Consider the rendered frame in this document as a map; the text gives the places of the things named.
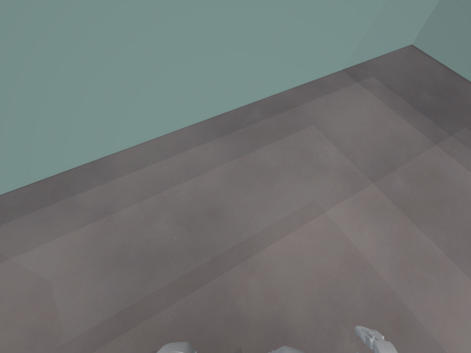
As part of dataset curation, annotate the right robot hand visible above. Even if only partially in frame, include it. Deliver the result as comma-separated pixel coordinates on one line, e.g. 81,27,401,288
355,326,398,353

